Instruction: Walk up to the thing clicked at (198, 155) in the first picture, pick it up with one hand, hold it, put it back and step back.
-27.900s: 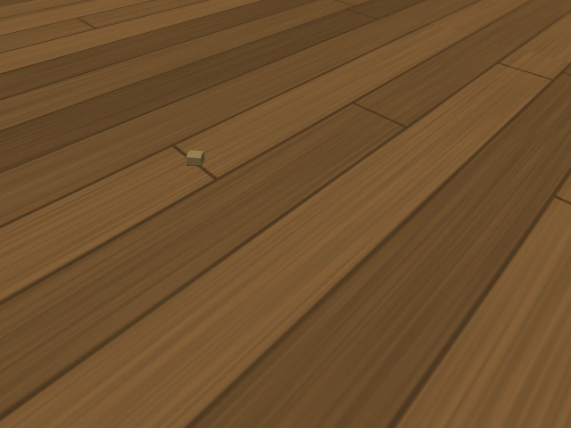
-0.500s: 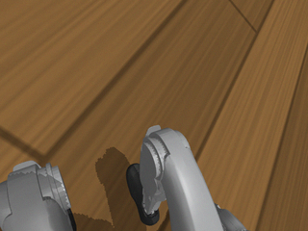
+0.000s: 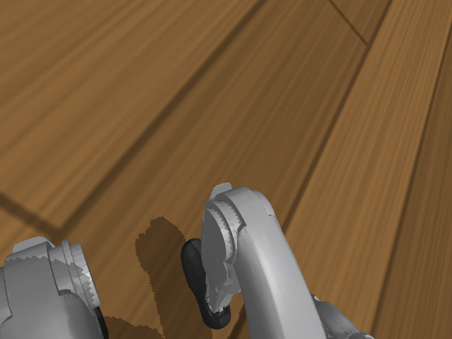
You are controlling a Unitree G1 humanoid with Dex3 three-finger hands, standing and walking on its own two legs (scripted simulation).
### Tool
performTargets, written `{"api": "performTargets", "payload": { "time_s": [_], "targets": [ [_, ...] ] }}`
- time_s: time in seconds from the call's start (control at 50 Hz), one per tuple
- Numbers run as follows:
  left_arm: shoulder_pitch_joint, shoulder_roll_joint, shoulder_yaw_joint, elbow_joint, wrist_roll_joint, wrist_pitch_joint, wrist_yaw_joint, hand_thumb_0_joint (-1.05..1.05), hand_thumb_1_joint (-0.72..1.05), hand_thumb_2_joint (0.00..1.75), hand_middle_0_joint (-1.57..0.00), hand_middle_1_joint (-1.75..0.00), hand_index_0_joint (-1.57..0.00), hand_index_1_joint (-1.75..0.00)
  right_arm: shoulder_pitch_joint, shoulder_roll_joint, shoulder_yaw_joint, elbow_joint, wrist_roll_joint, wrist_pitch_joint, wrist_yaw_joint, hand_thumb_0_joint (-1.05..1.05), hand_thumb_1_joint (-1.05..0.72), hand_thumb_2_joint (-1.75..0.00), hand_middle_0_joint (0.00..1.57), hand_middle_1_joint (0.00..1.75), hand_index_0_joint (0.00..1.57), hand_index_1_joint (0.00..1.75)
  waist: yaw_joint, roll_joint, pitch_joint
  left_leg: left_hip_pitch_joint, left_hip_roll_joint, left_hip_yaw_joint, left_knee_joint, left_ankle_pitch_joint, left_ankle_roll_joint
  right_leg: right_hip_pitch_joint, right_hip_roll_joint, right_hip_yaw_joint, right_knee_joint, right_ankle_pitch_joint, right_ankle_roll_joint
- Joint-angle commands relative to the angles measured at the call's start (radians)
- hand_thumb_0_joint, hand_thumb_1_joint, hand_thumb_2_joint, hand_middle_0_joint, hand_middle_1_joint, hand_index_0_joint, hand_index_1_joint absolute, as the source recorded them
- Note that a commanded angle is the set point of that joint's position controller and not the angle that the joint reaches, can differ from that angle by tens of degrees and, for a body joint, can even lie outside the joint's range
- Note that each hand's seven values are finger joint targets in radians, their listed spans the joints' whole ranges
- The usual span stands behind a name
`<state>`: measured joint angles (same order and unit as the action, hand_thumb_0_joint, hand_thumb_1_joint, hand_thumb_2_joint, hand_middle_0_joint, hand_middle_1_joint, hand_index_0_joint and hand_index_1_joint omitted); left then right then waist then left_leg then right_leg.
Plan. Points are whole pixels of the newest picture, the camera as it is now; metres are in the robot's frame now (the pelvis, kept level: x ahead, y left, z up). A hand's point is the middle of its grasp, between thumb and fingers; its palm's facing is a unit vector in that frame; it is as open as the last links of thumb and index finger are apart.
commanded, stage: open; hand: left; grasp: from above
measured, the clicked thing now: out of the picture +0.45 +0.31 -0.27
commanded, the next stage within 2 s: withdraw in 0.44 s
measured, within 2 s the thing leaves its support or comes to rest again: neither
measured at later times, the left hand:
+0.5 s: hand out of the picture +0.44 +0.31 -0.23, palm faces -0.50 -0.05 -0.86, open 12.9 cm
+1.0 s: hand out of the picture +0.45 +0.35 -0.10, palm faces -0.29 -0.08 -0.95, open 13.8 cm
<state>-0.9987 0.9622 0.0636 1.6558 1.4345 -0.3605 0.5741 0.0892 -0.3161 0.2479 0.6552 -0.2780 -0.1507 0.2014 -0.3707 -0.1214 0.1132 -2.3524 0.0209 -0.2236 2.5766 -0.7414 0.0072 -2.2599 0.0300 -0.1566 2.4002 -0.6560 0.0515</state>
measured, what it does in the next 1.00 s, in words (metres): stands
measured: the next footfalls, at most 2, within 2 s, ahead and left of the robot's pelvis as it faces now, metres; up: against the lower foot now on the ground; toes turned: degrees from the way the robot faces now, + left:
none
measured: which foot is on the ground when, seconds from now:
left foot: down 0.00-1.00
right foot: down 0.00-1.00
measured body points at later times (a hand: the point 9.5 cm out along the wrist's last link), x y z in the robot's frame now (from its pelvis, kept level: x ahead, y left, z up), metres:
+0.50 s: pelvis +0.00 +0.00 +0.00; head +0.26 +0.13 +0.34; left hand +0.46 +0.31 -0.18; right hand +0.06 -0.26 -0.06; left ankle +0.06 +0.12 -0.26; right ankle +0.11 -0.12 -0.26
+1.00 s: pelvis +0.00 +0.00 +0.04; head +0.22 +0.09 +0.42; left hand +0.47 +0.35 -0.04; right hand +0.09 -0.26 -0.06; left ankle +0.06 +0.12 -0.26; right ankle +0.11 -0.12 -0.26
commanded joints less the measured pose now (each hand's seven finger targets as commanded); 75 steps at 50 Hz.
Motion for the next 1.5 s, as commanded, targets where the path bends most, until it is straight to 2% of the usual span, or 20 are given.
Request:
{"api": "performTargets", "payload": {
  "time_s": [0.0, 0.2, 0.22, 0.34, 0.4, 0.46, 0.52, 0.62, 0.66, 0.72, 0.78, 0.8, 0.9, 0.96, 1.0, 1.1, 1.24, 1.36, 1.4, 1.48],
  "targets": [
    [-0.271, 0.196, 0.0, -0.111, -0.022, 0.013, 0.029, 0.0, -0.14, 0.69, -0.37, -0.7, -0.38, -0.69, 0.163, -0.311, -0.098, -0.013, 0.01, -0.004, -0.017, 0.0, -0.9, -0.9, 0.2, 0.3, 0.2, 0.3, -0.027, 0.49, -0.63, 0.48, 0.008, 0.092, -0.268, 0.232, 0.006, 0.332, 0.05, -0.077, -0.193, 0.23, -0.076],
    [-0.267, 0.235, 0.037, -0.147, -0.028, 0.012, 0.013, 0.0, -0.27, 0.81, -0.25, -0.82, -0.26, -0.81, 0.196, -0.314, -0.105, -0.015, 0.016, 0.014, -0.02, 0.0, -0.9, -0.9, 0.2, 0.3, 0.2, 0.3, -0.018, 0.54, -0.676, 0.51, 0.009, 0.082, -0.284, 0.278, -0.004, 0.352, 0.049, -0.087, -0.182, 0.26, -0.082],
    [-0.235, 0.171, 0.002, -0.072, -0.03, 0.018, 0.002, 0.0, -0.26, 0.8, -0.24, -0.84, -0.26, -0.82, 0.177, -0.311, -0.103, -0.024, 0.013, 0.011, -0.016, 0.0, -0.9, -0.9, 0.2, 0.3, 0.2, 0.3, -0.036, 0.492, -0.604, 0.469, 0.007, 0.083, -0.269, 0.246, -0.001, 0.31, 0.048, -0.091, -0.181, 0.237, -0.08],
    [-0.28, 0.245, 0.038, -0.167, -0.034, -0.013, -0.004, 0.0, -0.33, 0.86, -0.18, -0.91, -0.19, -0.89, 0.197, -0.317, -0.105, -0.019, 0.021, 0.021, -0.023, 0.0, -0.9, -0.9, 0.2, 0.3, 0.2, 0.3, -0.015, 0.538, -0.671, 0.52, 0.009, 0.08, -0.281, 0.265, -0.006, 0.346, 0.049, -0.088, -0.192, 0.242, -0.083],
    [-0.243, 0.195, 0.011, -0.105, -0.03, -0.017, -0.003, 0.0, -0.34, 0.88, -0.15, -0.94, -0.18, -0.91, 0.197, -0.305, -0.091, -0.011, 0.01, 0.023, -0.018, 0.0, -0.9, -0.9, 0.2, 0.3, 0.2, 0.3, -0.04, 0.481, -0.617, 0.473, 0.007, 0.088, -0.261, 0.263, 0.003, 0.343, 0.053, -0.092, -0.196, 0.255, -0.072],
    [-0.293, 0.25, 0.027, -0.178, -0.022, -0.026, 0.011, 0.0, -0.39, 0.91, -0.12, -0.96, -0.14, -0.94, 0.189, -0.311, -0.097, -0.01, 0.014, 0.027, -0.026, 0.0, -0.9, -0.9, 0.2, 0.3, 0.2, 0.3, -0.017, 0.513, -0.663, 0.491, 0.009, 0.087, -0.277, 0.252, 0.002, 0.359, 0.054, -0.078, -0.203, 0.237, -0.078],
    [-0.277, 0.198, -0.006, -0.143, -0.028, -0.021, 0.02, 0.0, -0.39, 0.92, -0.11, -0.98, -0.13, -0.96, 0.178, -0.31, -0.094, -0.018, 0.009, 0.023, -0.024, 0.0, -0.9, -0.9, 0.2, 0.3, 0.2, 0.3, -0.026, 0.499, -0.641, 0.469, 0.008, 0.087, -0.273, 0.24, 0.003, 0.336, 0.055, -0.086, -0.2, 0.227, -0.079],
    [-0.277, 0.24, 0.038, -0.221, -0.019, 0.006, 0.05, 0.0, -0.41, 0.91, -0.13, -0.96, -0.15, -0.94, 0.203, -0.306, -0.106, -0.02, 0.012, 0.009, -0.017, 0.0, -0.9, -0.9, 0.2, 0.3, 0.2, 0.3, 0.011, 0.563, -0.696, 0.521, 0.005, 0.088, -0.302, 0.266, -0.005, 0.332, 0.05, -0.087, -0.188, 0.248, -0.083],
    [-0.255, 0.222, 0.059, -0.261, -0.033, 0.034, 0.062, 0.0, -0.42, 0.91, -0.13, -0.95, -0.15, -0.93, 0.212, -0.3, -0.126, -0.01, 0.02, 0.005, -0.006, 0.0, -0.9, -0.9, 0.2, 0.3, 0.2, 0.3, 0.04, 0.633, -0.754, 0.594, 0.007, 0.081, -0.315, 0.315, -0.02, 0.303, 0.039, -0.09, -0.161, 0.286, -0.089],
    [-0.29, 0.169, 0.067, -0.302, -0.064, 0.094, 0.063, 0.0, -0.44, 0.92, -0.1, -0.97, -0.12, -0.95, 0.225, -0.286, -0.157, -0.003, 0.033, -0.012, 0.024, 0.0, -0.9, -0.9, 0.2, 0.3, 0.2, 0.3, 0.032, 0.639, -0.777, 0.597, 0.006, 0.105, -0.308, 0.324, -0.015, 0.289, 0.042, -0.081, -0.173, 0.31, -0.081],
    [-0.241, 0.175, 0.126, -0.432, -0.128, 0.172, 0.063, 0.0, -0.47, 0.95, -0.09, -0.97, -0.1, -0.96, 0.227, -0.272, -0.199, -0.007, 0.068, -0.005, 0.041, 0.0, -0.9, -0.9, 0.2, 0.3, 0.2, 0.3, 0.133, 0.729, -0.905, 0.651, 0.0, 0.132, -0.375, 0.344, -0.021, 0.31, 0.03, -0.055, -0.202, 0.313, -0.093],
    [-0.216, 0.152, 0.132, -0.435, -0.151, 0.206, 0.053, 0.0, -0.48, 0.95, -0.09, -0.98, -0.1, -0.96, 0.23, -0.27, -0.213, -0.008, 0.08, 0.003, 0.046, 0.0, -0.9, -0.9, 0.2, 0.3, 0.2, 0.3, 0.14, 0.704, -0.908, 0.64, -0.002, 0.141, -0.39, 0.334, -0.017, 0.313, 0.027, -0.048, -0.222, 0.308, -0.093],
    [-0.325, -0.08, -0.004, -0.427, -0.284, 0.332, -0.079, 0.0, -0.5, 0.98, -0.08, -0.98, -0.08, -0.98, 0.286, -0.247, -0.269, 0.051, 0.146, 0.052, 0.033, 0.0, -0.9, -0.9, 0.2, 0.3, 0.2, 0.3, 0.078, 0.524, -0.858, 0.582, -0.006, 0.141, -0.46, 0.224, 0.008, 0.289, 0.032, -0.017, -0.322, 0.224, -0.095],
    [-0.361, -0.139, -0.06, -0.407, -0.335, 0.362, -0.182, 0.0, -0.47, 0.96, -0.12, -0.95, -0.12, -0.95, 0.315, -0.235, -0.271, 0.068, 0.163, 0.075, 0.013, 0.0, -0.9, -0.9, 0.2, 0.3, 0.2, 0.3, 0.042, 0.41, -0.807, 0.541, -0.014, 0.152, -0.469, 0.201, 0.022, 0.355, 0.036, 0.004, -0.379, 0.204, -0.092],
    [-0.385, -0.126, -0.07, -0.39, -0.353, 0.357, -0.246, 0.0, -0.46, 0.96, -0.14, -0.94, -0.13, -0.94, 0.309, -0.225, -0.271, 0.068, 0.176, 0.086, -0.002, 0.0, -0.9, -0.9, 0.2, 0.3, 0.2, 0.3, 0.05, 0.337, -0.789, 0.486, -0.021, 0.155, -0.484, 0.17, 0.029, 0.388, 0.03, 0.022, -0.403, 0.159, -0.093],
    [-0.348, -0.079, -0.07, -0.31, -0.307, 0.317, -0.343, 0.0, -0.42, 0.92, -0.18, -0.9, -0.17, -0.91, 0.293, -0.219, -0.249, 0.033, 0.186, 0.111, -0.048, 0.0, -0.9, -0.9, 0.2, 0.3, 0.2, 0.3, 0.074, 0.258, -0.707, 0.441, -0.035, 0.178, -0.505, 0.155, 0.028, 0.429, 0.018, 0.041, -0.442, 0.116, -0.098],
    [-0.282, 0.032, -0.031, -0.285, -0.249, 0.197, -0.371, 0.0, -0.34, 0.86, -0.25, -0.83, -0.24, -0.84, 0.261, -0.203, -0.217, 0.007, 0.177, 0.141, -0.093, 0.0, -0.9, -0.9, 0.2, 0.3, 0.2, 0.3, 0.115, 0.248, -0.725, 0.377, -0.042, 0.202, -0.471, 0.173, 0.032, 0.509, 0.013, 0.086, -0.435, 0.092, -0.091],
    [-0.345, 0.07, -0.003, -0.347, -0.195, 0.072, -0.286, 0.0, -0.34, 0.85, -0.23, -0.83, -0.24, -0.83, 0.266, -0.22, -0.205, 0.02, 0.147, 0.144, -0.101, 0.0, -0.9, -0.9, 0.2, 0.3, 0.2, 0.3, 0.106, 0.354, -0.783, 0.468, -0.037, 0.184, -0.442, 0.183, 0.016, 0.417, 0.014, 0.044, -0.371, 0.097, -0.099],
    [-0.439, 0.074, -0.005, -0.391, -0.171, 0.041, -0.231, 0.0, -0.36, 0.86, -0.2, -0.86, -0.21, -0.85, 0.275, -0.225, -0.202, 0.021, 0.131, 0.139, -0.1, 0.0, -0.9, -0.9, 0.2, 0.3, 0.2, 0.3, 0.079, 0.418, -0.799, 0.507, -0.033, 0.17, -0.432, 0.177, 0.01, 0.372, 0.014, 0.024, -0.35, 0.1, -0.102],
    [-0.46, 0.083, 0.038, -0.403, -0.139, 0.056, -0.113, 0.0, -0.36, 0.85, -0.2, -0.86, -0.21, -0.85, 0.291, -0.241, -0.229, 0.042, 0.108, 0.115, -0.097, 0.0, -0.9, -0.89, 0.2, 0.3, 0.2, 0.3, 0.084, 0.546, -0.847, 0.639, -0.029, 0.152, -0.463, 0.166, -0.008, 0.263, 0.003, -0.012, -0.3, 0.112, -0.107]
  ]
}}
